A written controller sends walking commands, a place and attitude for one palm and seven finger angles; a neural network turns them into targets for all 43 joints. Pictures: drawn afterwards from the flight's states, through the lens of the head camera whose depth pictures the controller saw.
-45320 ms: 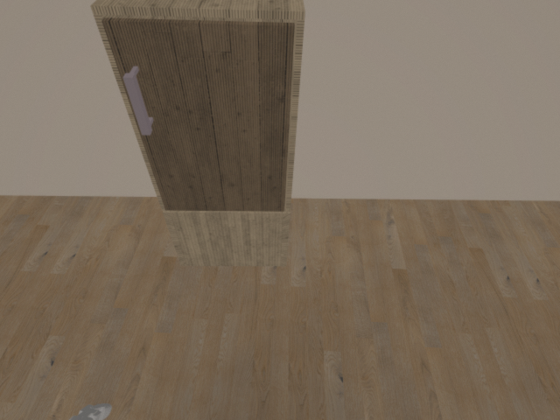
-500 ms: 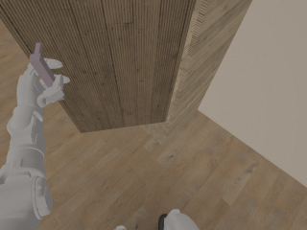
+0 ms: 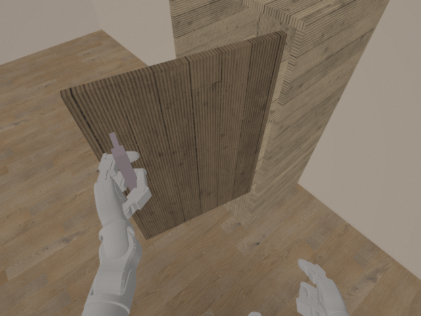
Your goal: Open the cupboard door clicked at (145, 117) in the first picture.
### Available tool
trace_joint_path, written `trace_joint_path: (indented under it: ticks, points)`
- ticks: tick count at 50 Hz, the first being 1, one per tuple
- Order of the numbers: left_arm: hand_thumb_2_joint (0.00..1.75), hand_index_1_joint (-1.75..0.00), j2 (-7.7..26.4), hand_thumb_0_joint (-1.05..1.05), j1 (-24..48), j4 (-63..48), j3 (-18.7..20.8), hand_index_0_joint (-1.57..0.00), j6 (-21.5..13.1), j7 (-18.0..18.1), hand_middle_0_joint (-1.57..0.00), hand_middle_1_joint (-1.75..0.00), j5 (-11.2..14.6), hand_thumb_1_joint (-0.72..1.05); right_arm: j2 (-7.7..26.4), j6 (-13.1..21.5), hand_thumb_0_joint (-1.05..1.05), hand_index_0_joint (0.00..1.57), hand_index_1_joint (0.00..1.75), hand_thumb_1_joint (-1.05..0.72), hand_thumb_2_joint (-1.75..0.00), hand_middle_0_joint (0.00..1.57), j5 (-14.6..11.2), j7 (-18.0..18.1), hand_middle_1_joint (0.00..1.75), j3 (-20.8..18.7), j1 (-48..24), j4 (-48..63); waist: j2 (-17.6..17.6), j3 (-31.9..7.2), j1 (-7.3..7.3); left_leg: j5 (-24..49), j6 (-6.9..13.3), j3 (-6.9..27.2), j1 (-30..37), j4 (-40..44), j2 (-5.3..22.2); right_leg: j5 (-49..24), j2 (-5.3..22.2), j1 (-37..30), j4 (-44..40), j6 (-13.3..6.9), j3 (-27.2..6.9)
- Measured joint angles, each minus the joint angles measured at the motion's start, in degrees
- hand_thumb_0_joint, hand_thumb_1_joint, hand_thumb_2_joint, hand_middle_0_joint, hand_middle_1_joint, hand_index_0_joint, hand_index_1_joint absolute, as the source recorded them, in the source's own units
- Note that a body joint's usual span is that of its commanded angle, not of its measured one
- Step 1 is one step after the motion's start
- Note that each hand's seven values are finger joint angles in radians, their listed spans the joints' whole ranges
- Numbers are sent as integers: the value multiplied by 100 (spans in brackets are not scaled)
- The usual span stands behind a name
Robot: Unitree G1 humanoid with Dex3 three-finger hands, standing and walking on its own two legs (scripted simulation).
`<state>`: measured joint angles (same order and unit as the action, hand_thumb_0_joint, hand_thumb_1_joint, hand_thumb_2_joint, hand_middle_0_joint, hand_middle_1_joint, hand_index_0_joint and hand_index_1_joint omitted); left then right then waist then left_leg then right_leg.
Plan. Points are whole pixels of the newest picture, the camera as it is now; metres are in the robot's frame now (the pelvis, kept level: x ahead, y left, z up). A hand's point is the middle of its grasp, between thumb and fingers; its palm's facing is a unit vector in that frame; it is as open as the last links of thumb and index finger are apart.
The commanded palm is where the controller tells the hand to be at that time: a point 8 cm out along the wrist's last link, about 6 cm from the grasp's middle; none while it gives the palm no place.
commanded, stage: pull the door open along its arc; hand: left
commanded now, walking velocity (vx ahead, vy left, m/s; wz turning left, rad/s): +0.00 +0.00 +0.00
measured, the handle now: (126, 168) +0.37 +0.19 +0.06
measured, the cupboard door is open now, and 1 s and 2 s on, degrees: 75 90 93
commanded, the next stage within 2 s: open thumb and fingers to let go in 0.32 s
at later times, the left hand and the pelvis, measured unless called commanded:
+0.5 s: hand (176, 222) +0.27 +0.07 +0.06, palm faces +0.45 -0.89 -0.04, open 6.0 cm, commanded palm +0.22 +0.12 +0.06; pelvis +0.00 -0.03 +0.00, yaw +3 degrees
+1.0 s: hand (177, 217) +0.27 +0.07 +0.07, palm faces +0.43 -0.90 -0.03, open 13.3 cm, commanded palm +0.23 +0.12 +0.06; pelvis -0.02 -0.03 +0.00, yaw +3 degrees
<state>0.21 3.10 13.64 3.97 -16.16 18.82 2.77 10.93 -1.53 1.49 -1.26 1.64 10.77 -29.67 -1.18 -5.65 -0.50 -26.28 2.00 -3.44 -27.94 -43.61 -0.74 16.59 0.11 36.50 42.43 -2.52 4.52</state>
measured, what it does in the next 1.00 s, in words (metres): stands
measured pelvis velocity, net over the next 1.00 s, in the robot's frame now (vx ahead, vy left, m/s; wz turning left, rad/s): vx -0.02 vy -0.03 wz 0.05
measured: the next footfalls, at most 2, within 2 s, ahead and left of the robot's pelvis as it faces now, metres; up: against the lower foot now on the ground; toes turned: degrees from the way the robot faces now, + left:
none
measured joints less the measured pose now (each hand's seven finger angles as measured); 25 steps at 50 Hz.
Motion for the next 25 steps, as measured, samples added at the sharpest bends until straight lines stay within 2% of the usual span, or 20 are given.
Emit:
trace_joint_path:
  ticks: [6, 16, 20, 22, 25]
  points:
    - [76, -134, -201, 3, -320, -311, -377, -36, 209, 579, -36, -131, -252, 70, -75, -80, 0, 20, 30, -90, -90, 20, 86, 104, 30, 40, -25, -89, 0, 52, 42, 38, -75, 119, 196, 88, 13, 32, -2, -219, -54, -73, 115]
    - [76, -135, -467, 3, -1423, -1299, -1038, -36, 497, 847, -32, -131, -406, 71, 31, -97, 1, 20, 30, -90, -90, 20, 143, 163, 30, -68, 162, -116, -87, 78, 34, 11, -173, 218, 449, 171, 69, 124, -50, -471, -82, -165, 213]
    - [75, -135, -584, 4, -1899, -1686, -1434, -37, 547, 1037, -31, -131, -598, 71, 55, -43, 1, 20, 30, -90, -90, 20, 176, 148, 30, -109, 173, -76, -86, 65, 25, -33, -203, 254, 449, 106, 76, 195, -48, -469, 7, -193, 248]
    - [75, -135, -508, 3, -1963, -1739, -1585, -36, 534, 1157, -32, -131, -734, 70, 50, -14, 1, 20, 30, -90, -90, 20, 207, 166, 30, -108, 132, -71, -69, 66, 23, -58, -220, 283, 398, 31, 72, 236, -35, -424, 89, -213, 277]
    - [76, -135, -495, 2, -1758, -1607, -1600, -36, 516, 1310, -34, -132, -881, 69, 41, 28, 1, 20, 30, -90, -90, 20, 234, 219, 30, -104, 21, -112, -50, 89, 61, -89, -244, 336, 270, -122, 61, 282, -8, -321, 227, -241, 330]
